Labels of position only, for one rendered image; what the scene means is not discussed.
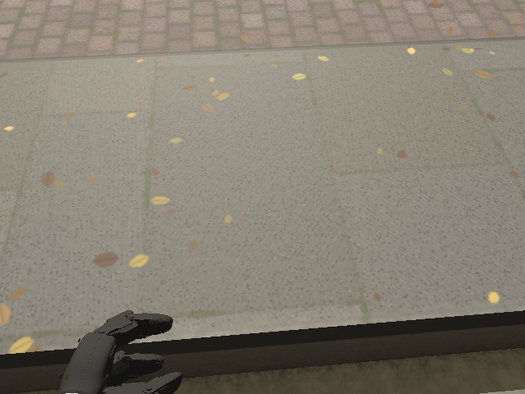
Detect robot left hand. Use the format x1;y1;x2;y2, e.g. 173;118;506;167
58;310;183;394

